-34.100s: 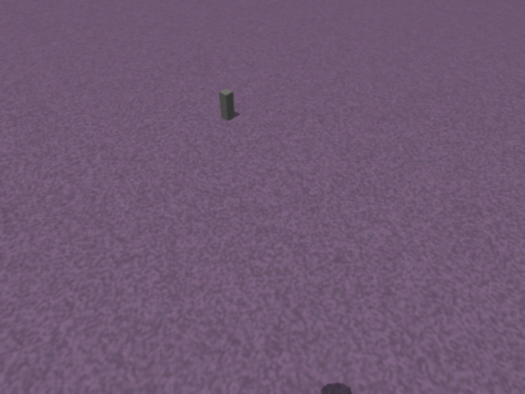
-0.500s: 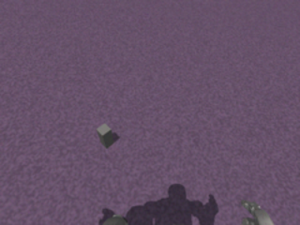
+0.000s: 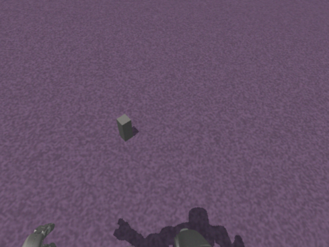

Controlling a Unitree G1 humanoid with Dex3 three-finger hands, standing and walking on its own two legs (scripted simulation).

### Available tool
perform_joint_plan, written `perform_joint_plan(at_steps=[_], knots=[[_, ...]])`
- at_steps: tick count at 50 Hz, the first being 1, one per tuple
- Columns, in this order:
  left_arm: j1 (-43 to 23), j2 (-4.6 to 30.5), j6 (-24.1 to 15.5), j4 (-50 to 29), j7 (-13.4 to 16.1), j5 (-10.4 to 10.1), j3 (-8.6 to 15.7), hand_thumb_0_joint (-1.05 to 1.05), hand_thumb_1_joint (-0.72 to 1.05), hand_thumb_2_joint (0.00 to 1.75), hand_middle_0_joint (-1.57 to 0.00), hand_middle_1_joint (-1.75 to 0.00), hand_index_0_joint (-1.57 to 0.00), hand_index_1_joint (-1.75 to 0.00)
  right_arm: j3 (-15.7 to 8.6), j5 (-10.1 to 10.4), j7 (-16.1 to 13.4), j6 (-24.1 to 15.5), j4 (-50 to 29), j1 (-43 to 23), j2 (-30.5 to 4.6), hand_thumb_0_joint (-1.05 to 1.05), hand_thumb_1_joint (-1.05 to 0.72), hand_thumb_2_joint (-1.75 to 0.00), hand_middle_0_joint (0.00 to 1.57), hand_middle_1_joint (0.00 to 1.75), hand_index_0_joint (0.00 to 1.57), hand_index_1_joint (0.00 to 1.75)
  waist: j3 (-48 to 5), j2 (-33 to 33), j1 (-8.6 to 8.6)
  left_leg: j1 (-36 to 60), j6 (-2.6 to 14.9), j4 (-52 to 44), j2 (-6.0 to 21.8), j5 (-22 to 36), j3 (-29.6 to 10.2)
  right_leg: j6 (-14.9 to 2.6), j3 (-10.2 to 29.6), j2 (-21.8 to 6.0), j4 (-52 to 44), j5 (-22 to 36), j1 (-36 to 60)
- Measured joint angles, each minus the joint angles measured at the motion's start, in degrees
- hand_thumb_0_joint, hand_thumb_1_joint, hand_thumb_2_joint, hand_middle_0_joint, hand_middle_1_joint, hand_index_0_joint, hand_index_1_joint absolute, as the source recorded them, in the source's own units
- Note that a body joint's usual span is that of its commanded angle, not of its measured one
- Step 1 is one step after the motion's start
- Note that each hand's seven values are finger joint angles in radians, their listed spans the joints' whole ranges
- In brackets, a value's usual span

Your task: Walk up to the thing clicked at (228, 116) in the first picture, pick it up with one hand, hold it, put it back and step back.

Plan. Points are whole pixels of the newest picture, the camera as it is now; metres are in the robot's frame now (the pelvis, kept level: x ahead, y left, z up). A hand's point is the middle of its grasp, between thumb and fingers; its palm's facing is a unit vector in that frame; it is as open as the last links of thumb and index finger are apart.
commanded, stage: step back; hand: left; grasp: from the side
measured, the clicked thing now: (125, 128) +0.90 +0.22 -0.66
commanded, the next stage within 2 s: stand in 1.38 s
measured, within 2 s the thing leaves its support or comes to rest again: neither
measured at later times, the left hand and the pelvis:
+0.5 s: hand out of the picture -0.09 +0.27 -0.14, palm faces +0.03 -0.90 -0.43, open 7.4 cm; pelvis -0.16 -0.02 -0.01, yaw +1 degrees
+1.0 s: hand out of the picture -0.11 +0.26 -0.15, palm faces +0.04 -0.94 -0.35, open 7.4 cm; pelvis -0.15 -0.01 +0.00, yaw +1 degrees
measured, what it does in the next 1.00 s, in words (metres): walks backwards: right foot, then left foot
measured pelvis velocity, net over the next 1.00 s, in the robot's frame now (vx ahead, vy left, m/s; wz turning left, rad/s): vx -0.15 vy -0.01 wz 0.02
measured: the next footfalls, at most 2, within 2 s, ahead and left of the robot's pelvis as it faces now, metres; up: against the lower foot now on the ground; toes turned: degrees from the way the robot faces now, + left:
right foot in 0.22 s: -0.08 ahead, -0.14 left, +0.00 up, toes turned +0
left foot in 0.50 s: -0.10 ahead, +0.11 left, +0.00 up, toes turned +0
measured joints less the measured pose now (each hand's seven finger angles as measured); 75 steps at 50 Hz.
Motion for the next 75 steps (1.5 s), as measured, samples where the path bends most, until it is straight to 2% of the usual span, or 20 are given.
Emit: perform_joint_plan(at_steps=[4, 8, 10, 12, 15, 19, 24, 26, 30, 35, 38, 41, 45, 47, 49, 54, 56, 58, 65, 75], knots=[[1.3, -0.2, -0.5, 0.4, -0.4, 0.0, 0.1, 0.00, 0.91, 0.90, -0.21, -0.30, -0.21, -0.30, 0.1, 0.2, -0.5, -0.1, -1.3, -1.6, -0.1, 0.01, -0.90, -0.90, 0.21, 0.30, 0.21, 0.30, -0.9, 0.7, 0.65, -2.2, -0.20, -2.0, 1.9, 3.5, 0.3, 0.90, 0.2, 1.5, 3.6, 0.1, 2.4], [2.8, -0.3, -1.1, 1.2, -0.9, 0.3, -0.1, 0.00, 0.91, 0.90, -0.21, -0.30, -0.20, -0.30, -0.1, 0.2, -0.6, 0.0, -3.5, -4.3, -1.1, 0.01, -0.90, -0.90, 0.21, 0.30, 0.21, 0.30, -0.9, 1.7, 1.60, -5.6, -1.08, -1.4, 3.6, 5.9, 1.2, 1.48, -2.2, -1.2, -10.5, 1.4, 9.3], [3.8, -0.3, -1.8, 2.1, -1.1, 0.6, -0.2, 0.00, 0.91, 0.90, -0.21, -0.30, -0.21, -0.30, -0.1, 0.4, -0.4, 0.4, -4.1, -5.7, -1.8, 0.01, -0.90, -0.90, 0.21, 0.30, 0.21, 0.30, -1.3, 2.3, 2.15, -8.1, -1.92, 0.5, 4.5, 6.4, 1.7, 0.87, -3.6, -2.4, -22.5, 6.4, 14.1], [4.4, -1.4, -2.4, 3.6, -1.2, 1.3, -0.1, 0.00, 0.91, 0.90, -0.21, -0.30, -0.21, -0.30, -0.5, 0.7, -0.3, 0.9, -3.9, -7.1, -2.9, 0.01, -0.90, -0.90, 0.20, 0.30, 0.21, 0.30, -0.8, 5.1, 1.94, -10.3, -1.85, 3.7, 5.5, 4.2, -0.5, 0.34, -5.0, -0.8, -25.4, 7.9, 15.0], [6.7, -1.9, -2.5, 4.6, -1.6, 1.6, -0.6, 0.00, 0.90, 0.90, -0.21, -0.30, -0.21, -0.30, -1.0, 1.0, -0.9, 1.9, -2.5, -6.2, -2.5, 0.01, -0.90, -0.90, 0.20, 0.30, 0.21, 0.30, -2.4, 4.0, 3.08, -13.6, -1.60, 16.5, -0.6, -7.5, -5.2, -0.34, -4.2, -2.3, -23.4, 9.0, 12.5], [7.9, -2.4, -2.6, 5.6, -1.3, 2.2, -0.4, 0.01, 0.90, 0.90, -0.21, -0.30, -0.21, -0.30, -1.1, 1.4, -0.6, 1.3, -1.1, -2.9, -3.1, 0.01, -0.90, -0.90, 0.20, 0.30, 0.20, 0.30, -3.9, 3.6, 3.28, -12.6, -2.04, 26.5, -3.9, -7.1, -6.1, -0.28, -4.7, -4.4, -25.1, 11.6, 11.4], [7.5, -0.9, -3.6, 5.1, -1.7, 2.6, 0.2, 0.01, 0.90, 0.90, -0.21, -0.30, -0.21, -0.30, -1.4, 0.6, 0.4, 0.5, 2.5, 1.6, -3.0, 0.01, -0.90, -0.90, 0.20, 0.30, 0.20, 0.30, -5.5, 3.0, 2.91, -1.0, -1.78, 7.3, 0.0, -10.3, -1.7, -0.03, -7.4, -6.2, -23.9, 12.0, 9.5], [7.1, 0.3, -3.5, 5.1, -1.8, 2.3, 0.1, 0.01, 0.90, 0.90, -0.21, -0.30, -0.21, -0.30, -1.7, 0.3, 0.5, -0.3, 4.4, 2.0, -2.0, 0.01, -0.90, -0.90, 0.20, 0.30, 0.20, 0.30, -5.0, 1.0, 2.99, 3.0, -1.55, -1.1, -0.8, -3.2, -0.3, 0.28, -6.9, -7.8, -21.4, 11.0, 8.5], [8.1, 0.9, -2.8, 7.9, -2.1, 1.3, 0.0, 0.01, 0.90, 0.90, -0.21, -0.30, -0.21, -0.30, -1.0, -0.3, 0.9, -1.6, 5.8, 2.7, -0.1, 0.01, -0.90, -0.90, 0.20, 0.30, 0.20, 0.30, -6.4, 0.1, 2.09, 3.5, -0.44, -2.6, -0.6, -1.0, 0.1, 0.11, -4.4, -5.5, -16.1, 4.4, 6.9], [9.4, 1.1, -4.0, 10.0, -3.0, 0.8, 0.2, 0.01, 0.91, 0.90, -0.21, -0.30, -0.20, -0.30, -0.2, -0.3, 1.2, -2.1, 5.6, 1.8, 0.8, 0.01, -0.90, -0.90, 0.20, 0.30, 0.21, 0.30, -7.4, 0.5, 1.67, 3.5, -1.97, -2.7, 1.6, -0.6, 0.3, -0.19, -6.0, -4.5, -26.0, 9.4, 11.4], [9.3, -0.5, -4.9, 10.7, -2.8, 1.5, 0.2, 0.01, 0.91, 0.90, -0.21, -0.30, -0.20, -0.30, -0.5, 0.0, 0.8, -1.3, 5.6, 1.1, 0.3, 0.01, -0.90, -0.90, 0.20, 0.30, 0.21, 0.30, -7.6, 2.9, 1.87, 1.4, -1.59, 3.0, 2.4, -6.8, -2.3, -0.69, -7.4, -2.7, -28.2, 15.0, 12.4], [9.0, -1.9, -5.7, 10.5, -2.7, 1.7, -0.2, 0.01, 0.90, 0.90, -0.21, -0.30, -0.21, -0.30, -0.9, 0.3, 0.7, -1.3, 6.0, 0.8, -0.5, 0.01, -0.90, -0.90, 0.20, 0.30, 0.21, 0.30, -7.8, 3.2, 2.95, -1.6, -1.29, 9.6, 0.4, -8.9, -3.1, -1.62, -7.5, -3.3, -28.9, 14.5, 12.6], [8.7, -3.0, -6.2, 10.5, -2.7, 1.8, -0.7, 0.01, 0.90, 0.90, -0.21, -0.30, -0.21, -0.30, -1.4, 0.4, 1.0, -2.0, 6.4, 0.8, -1.8, 0.01, -0.90, -0.90, 0.20, 0.30, 0.20, 0.30, -7.9, 3.6, 3.52, -2.2, -1.10, 7.3, 0.9, -8.0, -1.7, -0.55, -7.7, -4.2, -30.7, 15.3, 13.3], [8.3, -2.7, -5.8, 10.7, -2.8, 1.7, -0.9, 0.01, 0.90, 0.90, -0.21, -0.30, -0.21, -0.30, -1.6, 0.2, 1.1, -2.4, 6.7, 0.9, -2.0, 0.01, -0.90, -0.90, 0.20, 0.30, 0.20, 0.30, -8.0, 3.1, 3.29, -0.3, -1.02, 1.2, 1.6, -6.0, -0.5, 0.22, -7.9, -4.9, -30.1, 14.7, 13.2], [7.8, -2.0, -5.2, 10.7, -2.7, 1.6, -1.2, 0.01, 0.90, 0.90, -0.21, -0.30, -0.21, -0.30, -1.9, -0.1, 0.9, -2.8, 7.3, 0.7, -1.6, 0.01, -0.90, -0.90, 0.20, 0.30, 0.20, 0.30, -7.5, 1.7, 3.08, 1.5, -1.10, -3.1, 0.8, 1.0, 0.5, 0.87, -7.4, -6.1, -27.8, 13.1, 12.6], [6.8, -0.6, -4.3, 11.7, -2.2, 0.3, -1.4, 0.01, 0.90, 0.90, -0.21, -0.30, -0.21, -0.30, -1.0, -0.4, 0.6, -3.6, 7.7, -0.3, 0.4, 0.01, -0.90, -0.90, 0.20, 0.30, 0.20, 0.30, -7.4, 0.0, 1.85, 2.7, -0.65, -4.2, 0.7, 0.5, 1.4, -0.15, -5.2, -4.6, -21.8, 5.0, 10.6], [6.0, -0.3, -5.0, 11.8, -2.0, 0.1, -1.4, 0.01, 0.90, 0.90, -0.21, -0.30, -0.21, -0.30, -0.5, -0.1, 0.5, -3.9, 7.7, -0.9, 0.9, 0.01, -0.90, -0.90, 0.20, 0.30, 0.20, 0.30, -6.8, 0.0, 1.79, 3.2, -0.84, -4.4, 1.2, 0.1, 1.6, -0.32, -6.0, -4.7, -26.0, 7.5, 11.8], [5.0, -0.4, -5.8, 11.9, -1.7, 0.1, -1.3, 0.01, 0.91, 0.90, -0.21, -0.30, -0.20, -0.30, -0.2, 0.6, 0.4, -3.5, 7.8, -1.9, 1.0, 0.01, -0.90, -0.90, 0.20, 0.30, 0.21, 0.30, -5.9, 0.6, 1.77, 3.3, -1.23, -3.2, 1.7, -0.9, 1.6, 0.46, -6.3, -4.5, -31.3, 16.0, 13.7], [2.1, -1.3, -5.9, 12.3, -1.4, 0.0, -2.4, 0.01, 0.91, 0.90, -0.21, -0.30, -0.21, -0.30, 0.2, 1.2, 0.0, -2.8, 8.9, -5.1, 1.2, 0.01, -0.90, -0.90, 0.20, 0.30, 0.20, 0.30, -6.7, 2.0, 1.29, 4.8, -1.15, -4.6, 1.5, -1.5, 1.9, 1.46, -6.1, -4.8, -31.2, 13.7, 14.6], [-2.3, -2.4, -5.6, 14.6, -1.3, -0.7, -3.4, 0.00, 0.91, 0.90, -0.21, -0.30, -0.20, -0.30, 1.1, 2.0, 0.2, -3.2, 11.4, -8.6, 1.5, 0.01, -0.90, -0.90, 0.20, 0.30, 0.20, 0.30, -6.6, 1.4, 1.17, 9.6, -0.89, -12.3, 1.0, 2.1, 2.3, 1.95, -5.8, -5.3, -38.0, 16.9, 18.9]])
